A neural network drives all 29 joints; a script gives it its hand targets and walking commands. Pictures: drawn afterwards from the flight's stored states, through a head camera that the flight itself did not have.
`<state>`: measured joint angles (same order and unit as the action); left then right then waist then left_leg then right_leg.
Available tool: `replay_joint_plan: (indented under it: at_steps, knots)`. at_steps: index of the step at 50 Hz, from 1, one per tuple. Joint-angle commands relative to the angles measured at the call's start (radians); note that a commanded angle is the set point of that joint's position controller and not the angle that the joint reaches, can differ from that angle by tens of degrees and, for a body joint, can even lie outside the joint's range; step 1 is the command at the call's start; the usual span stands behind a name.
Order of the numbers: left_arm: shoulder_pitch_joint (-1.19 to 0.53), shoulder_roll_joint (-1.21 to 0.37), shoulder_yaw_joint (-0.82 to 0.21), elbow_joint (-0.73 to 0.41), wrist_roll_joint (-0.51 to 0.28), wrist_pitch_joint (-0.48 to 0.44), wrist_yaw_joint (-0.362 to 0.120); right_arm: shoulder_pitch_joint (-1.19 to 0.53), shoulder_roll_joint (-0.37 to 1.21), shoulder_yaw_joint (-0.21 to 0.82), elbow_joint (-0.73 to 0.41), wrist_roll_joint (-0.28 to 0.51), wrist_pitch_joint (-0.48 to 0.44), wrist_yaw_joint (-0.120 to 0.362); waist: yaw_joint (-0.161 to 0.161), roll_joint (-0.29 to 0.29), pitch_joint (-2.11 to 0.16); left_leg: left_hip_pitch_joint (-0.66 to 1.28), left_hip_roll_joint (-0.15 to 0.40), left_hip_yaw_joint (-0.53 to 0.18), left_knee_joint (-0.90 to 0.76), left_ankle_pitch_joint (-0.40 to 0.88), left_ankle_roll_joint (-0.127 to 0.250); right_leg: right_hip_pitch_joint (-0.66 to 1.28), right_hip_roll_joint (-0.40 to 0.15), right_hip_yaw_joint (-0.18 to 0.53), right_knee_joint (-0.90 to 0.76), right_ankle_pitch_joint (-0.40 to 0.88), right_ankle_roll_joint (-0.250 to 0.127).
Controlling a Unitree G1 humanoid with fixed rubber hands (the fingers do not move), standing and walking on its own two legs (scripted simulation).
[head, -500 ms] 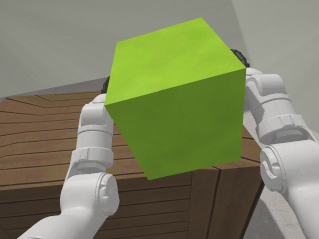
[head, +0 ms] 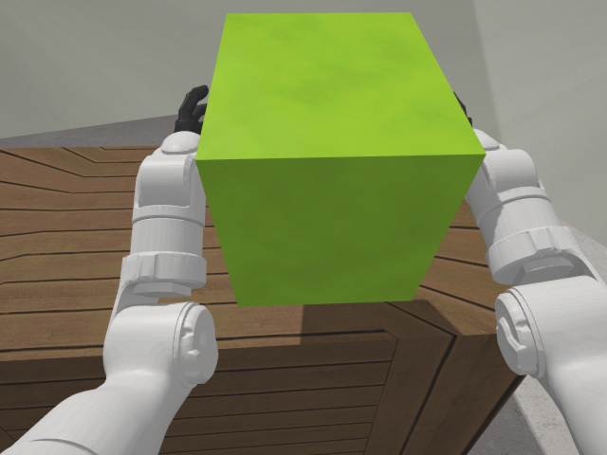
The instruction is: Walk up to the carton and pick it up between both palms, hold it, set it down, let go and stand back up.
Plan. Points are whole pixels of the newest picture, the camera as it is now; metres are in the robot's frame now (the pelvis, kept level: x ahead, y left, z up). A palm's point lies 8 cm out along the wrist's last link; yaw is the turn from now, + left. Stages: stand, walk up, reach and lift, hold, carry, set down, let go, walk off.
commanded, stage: hold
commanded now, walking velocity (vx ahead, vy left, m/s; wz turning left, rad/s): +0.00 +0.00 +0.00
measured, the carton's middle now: (322, 162) +0.41 +0.01 +0.24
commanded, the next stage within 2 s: none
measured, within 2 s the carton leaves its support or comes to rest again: neither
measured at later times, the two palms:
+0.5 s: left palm (212, 150) +0.36 +0.14 +0.28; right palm (488, 149) +0.38 -0.18 +0.28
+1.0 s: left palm (211, 180) +0.29 +0.13 +0.28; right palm (551, 164) +0.29 -0.20 +0.31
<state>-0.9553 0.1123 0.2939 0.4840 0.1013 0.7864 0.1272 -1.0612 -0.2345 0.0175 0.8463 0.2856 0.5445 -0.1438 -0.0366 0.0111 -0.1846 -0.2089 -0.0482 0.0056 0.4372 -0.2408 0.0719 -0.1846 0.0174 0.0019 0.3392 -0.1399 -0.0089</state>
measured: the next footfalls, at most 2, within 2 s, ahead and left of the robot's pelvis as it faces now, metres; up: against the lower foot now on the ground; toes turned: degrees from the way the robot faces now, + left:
left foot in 0.96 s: -0.07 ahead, +0.02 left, +0.00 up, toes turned -1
right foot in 1.90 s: -0.03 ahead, -0.17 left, +0.01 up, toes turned +0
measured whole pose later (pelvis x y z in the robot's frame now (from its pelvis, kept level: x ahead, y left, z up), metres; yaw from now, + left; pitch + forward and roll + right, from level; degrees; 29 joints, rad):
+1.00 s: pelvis -0.08 -0.03 +0.00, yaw +0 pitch -5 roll -1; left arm -0.97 0.05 0.46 0.60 0.20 0.73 0.01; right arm -1.08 -0.19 -0.14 0.90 0.18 0.53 -0.12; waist -0.04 0.00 -0.18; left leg -0.17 -0.06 0.01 0.52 -0.17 0.04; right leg -0.18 0.03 0.00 0.34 -0.25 -0.01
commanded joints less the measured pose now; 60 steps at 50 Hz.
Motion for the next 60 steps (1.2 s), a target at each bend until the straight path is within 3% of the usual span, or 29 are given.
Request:
replay_joint_plan:
  at_steps: [1, 4, 8, 12, 16, 19, 21, 24, 26, 29, 32, 35, 39, 41, 43, 45, 47, 48, 49, 50, 51, 52, 53, 54, 55, 56, 57, 59, 60]
  knots:
    - [-0.631, -0.725, -0.570, -0.505, -0.258, 0.046, -0.135, -0.577, 0.467, 0.133, -0.568, 0.231, -0.001, 0.146, -0.118, 0.221, -0.526, 0.418, 0.200, -0.227, 0.019, 1.005, -0.269, 0.145, 0.087, 0.000, 0.002, 0.283, 0.011]
    - [-0.500, -0.696, -0.492, -0.428, -0.157, 0.111, -0.189, -0.473, 0.389, 0.083, -0.532, 0.195, 0.034, 0.149, -0.131, 0.178, -0.360, 0.335, 0.196, -0.211, -0.037, 0.875, -0.258, 0.215, 0.070, 0.014, -0.011, 0.261, 0.015]
    - [-0.513, -0.682, -0.447, -0.410, -0.099, 0.120, -0.229, -0.545, 0.414, 0.109, -0.594, 0.200, 0.032, 0.158, -0.084, 0.158, -0.354, 0.273, 0.172, -0.166, -0.048, 0.833, -0.241, 0.262, 0.067, 0.016, -0.012, 0.280, -0.003]
    - [-0.605, -0.699, -0.535, -0.562, -0.178, 0.078, -0.201, -0.758, 0.526, 0.226, -0.821, 0.249, 0.000, 0.151, -0.023, 0.162, -0.572, 0.345, 0.149, -0.150, 0.030, 0.999, -0.222, 0.223, 0.086, 0.004, 0.025, 0.385, -0.002]
    - [-0.600, -0.734, -0.695, -0.845, -0.310, 0.058, -0.153, -0.708, 0.621, 0.334, -1.016, 0.260, -0.009, 0.123, -0.032, 0.211, -0.683, 0.508, 0.158, -0.175, 0.113, 1.240, -0.207, 0.029, 0.098, -0.012, 0.071, 0.434, 0.015]
    - [-0.561, -0.703, -0.677, -0.867, -0.302, 0.080, -0.150, -0.587, 0.601, 0.314, -0.951, 0.219, 0.020, 0.111, -0.042, 0.214, -0.617, 0.553, 0.178, -0.182, 0.112, 1.270, -0.188, -0.041, 0.088, -0.006, 0.043, 0.370, 0.008]
    - [-0.492, -0.632, -0.578, -0.776, -0.210, 0.112, -0.174, -0.517, 0.547, 0.279, -0.878, 0.201, 0.049, 0.106, -0.059, 0.138, -0.556, 0.478, 0.155, -0.152, 0.061, 1.120, -0.176, 0.133, 0.078, -0.003, 0.022, 0.431, 0.022]
    - [-0.422, -0.542, -0.406, -0.531, -0.060, 0.142, -0.247, -0.481, 0.500, 0.252, -0.763, 0.196, 0.088, 0.091, -0.070, -0.001, -0.379, 0.197, 0.077, -0.082, -0.033, 0.636, -0.141, 0.429, 0.042, 0.046, -0.014, 0.640, 0.005]
    - [-0.422, -0.507, -0.327, -0.415, -0.004, 0.144, -0.296, -0.478, 0.508, 0.238, -0.703, 0.185, 0.106, 0.082, -0.060, -0.046, -0.305, 0.101, 0.051, -0.058, -0.076, 0.401, -0.111, 0.479, 0.016, 0.066, -0.008, 0.662, 0.000]
    - [-0.492, -0.477, -0.277, -0.347, -0.008, 0.107, -0.332, -0.608, 0.581, 0.247, -0.674, 0.186, 0.103, 0.073, -0.017, -0.080, -0.309, 0.050, 0.029, -0.042, -0.095, 0.282, -0.086, 0.471, -0.006, 0.075, -0.007, 0.615, 0.018]
    - [-0.635, -0.530, -0.320, -0.427, -0.077, 0.034, -0.300, -0.753, 0.660, 0.266, -0.704, 0.209, 0.059, 0.094, 0.016, -0.043, -0.400, 0.041, 0.029, -0.057, -0.104, 0.267, -0.081, 0.423, 0.010, 0.046, -0.010, 0.467, 0.020]
    - [-0.841, -0.596, -0.401, -0.448, -0.179, -0.040, -0.239, -0.928, 0.733, 0.277, -0.717, 0.199, 0.010, 0.130, 0.047, -0.010, -0.468, 0.032, 0.041, -0.063, -0.109, 0.203, -0.078, 0.282, 0.021, 0.029, -0.046, 0.188, 0.004]
    - [-0.994, -0.584, -0.332, -0.193, -0.178, -0.075, -0.200, -1.019, 0.781, 0.189, -0.530, 0.070, -0.023, 0.173, 0.063, -0.054, -0.355, -0.042, 0.051, -0.038, -0.144, -0.026, -0.036, 0.088, -0.005, 0.044, -0.129, -0.257, 0.003]
    - [-0.974, -0.511, -0.187, -0.023, -0.078, -0.090, -0.228, -0.946, 0.781, 0.115, -0.370, 0.005, -0.052, 0.186, 0.057, -0.194, -0.241, 0.047, 0.003, -0.035, -0.033, -0.044, -0.011, -0.124, -0.117, 0.115, -0.203, -0.543, -0.042]
    - [-0.944, -0.428, -0.027, 0.058, 0.035, -0.109, -0.274, -0.828, 0.769, 0.063, -0.225, -0.026, -0.081, 0.188, 0.051, -0.347, -0.189, 0.345, -0.056, -0.055, 0.170, 0.112, 0.011, -0.451, -0.267, 0.206, -0.306, -0.800, -0.111]
    - [-0.987, -0.363, 0.080, 0.131, 0.086, -0.140, -0.304, -0.813, 0.751, -0.022, -0.101, -0.061, -0.105, 0.192, 0.048, -0.384, -0.140, 0.445, -0.081, -0.046, 0.224, 0.161, 0.019, -0.574, -0.312, 0.232, -0.354, -0.904, -0.132]
    - [-1.024, -0.342, 0.101, 0.163, 0.099, -0.166, -0.315, -0.825, 0.725, -0.091, -0.055, -0.086, -0.122, 0.193, 0.029, -0.331, -0.132, 0.405, -0.079, -0.043, 0.196, 0.154, 0.007, -0.513, -0.298, 0.221, -0.353, -0.843, -0.120]
    - [-1.044, -0.366, 0.064, 0.140, 0.089, -0.170, -0.311, -0.839, 0.698, -0.104, -0.059, -0.084, -0.127, 0.195, 0.014, -0.259, -0.160, 0.371, -0.063, -0.050, 0.155, 0.150, -0.012, -0.439, -0.266, 0.189, -0.328, -0.727, -0.112]
    - [-1.060, -0.409, 0.013, 0.110, 0.070, -0.178, -0.295, -0.869, 0.654, -0.115, -0.060, -0.080, -0.138, 0.203, 0.004, -0.169, -0.174, 0.321, -0.036, -0.061, 0.096, 0.121, -0.040, -0.371, -0.222, 0.141, -0.289, -0.591, -0.106]
    - [-1.065, -0.499, -0.088, 0.044, 0.031, -0.175, -0.259, -0.897, 0.598, -0.108, -0.059, -0.075, -0.139, 0.219, -0.001, -0.020, -0.192, 0.181, 0.029, -0.076, -0.038, 0.034, -0.076, -0.197, -0.125, 0.056, -0.188, -0.343, -0.084]
    - [-1.088, -0.579, -0.217, 0.026, -0.040, -0.174, -0.216, -0.952, 0.546, -0.124, -0.025, -0.093, -0.135, 0.241, -0.021, 0.155, -0.173, -0.034, 0.132, -0.093, -0.223, -0.072, -0.120, 0.023, 0.020, -0.033, -0.068, -0.131, -0.036]
    - [-1.104, -0.604, -0.294, 0.116, -0.083, -0.178, -0.210, -0.974, 0.542, -0.152, 0.047, -0.124, -0.137, 0.242, -0.081, 0.178, -0.166, -0.011, 0.172, -0.129, -0.234, -0.013, -0.155, 0.042, 0.058, -0.054, -0.037, -0.035, -0.016]
    - [-1.087, -0.604, -0.323, 0.180, -0.095, -0.171, -0.205, -0.967, 0.536, -0.148, 0.109, -0.136, -0.134, 0.246, -0.102, 0.160, -0.188, 0.082, 0.180, -0.143, -0.196, 0.093, -0.184, 0.034, 0.058, -0.044, -0.036, 0.009, -0.017]
    - [-1.091, -0.563, -0.281, 0.248, -0.066, -0.162, -0.190, -0.998, 0.521, -0.149, 0.163, -0.131, -0.129, 0.261, -0.050, 0.147, -0.185, 0.112, 0.189, -0.162, -0.169, 0.177, -0.200, 0.039, 0.060, -0.035, -0.023, -0.038, -0.015]
    - [-1.041, -0.505, -0.196, 0.261, -0.019, -0.157, -0.172, -1.015, 0.524, -0.134, 0.143, -0.114, -0.134, 0.276, 0.034, 0.094, -0.200, 0.133, 0.183, -0.155, -0.138, 0.313, -0.197, 0.067, 0.063, -0.024, -0.024, -0.038, -0.012]
    - [-1.000, -0.544, -0.254, 0.221, -0.057, -0.140, -0.174, -0.937, 0.464, -0.174, 0.165, -0.128, -0.140, 0.274, -0.046, 0.116, -0.243, 0.140, 0.207, -0.183, -0.142, 0.316, -0.220, 0.108, 0.050, -0.021, -0.023, 0.004, -0.012]
    - [-1.058, -0.554, -0.302, 0.249, -0.098, -0.146, -0.182, -0.951, 0.450, -0.199, 0.199, -0.156, -0.154, 0.274, -0.096, 0.104, -0.244, 0.115, 0.224, -0.208, -0.157, 0.211, -0.225, 0.116, 0.027, -0.007, -0.033, -0.041, 0.001]
    - [-1.284, -0.629, -0.444, 0.161, -0.215, -0.199, -0.169, -1.146, 0.511, -0.203, 0.048, -0.184, -0.214, 0.274, -0.141, 0.077, -0.458, 0.138, 0.225, -0.220, -0.129, 0.167, -0.216, 0.121, 0.011, -0.010, -0.009, 0.013, 0.014]
    - [-1.264, -0.689, -0.520, 0.020, -0.264, -0.213, -0.150, -1.161, 0.537, -0.159, -0.097, -0.149, -0.241, 0.271, -0.143, 0.115, -0.596, 0.229, 0.237, -0.233, -0.102, 0.300, -0.236, 0.131, 0.024, -0.023, 0.007, 0.102, 0.009]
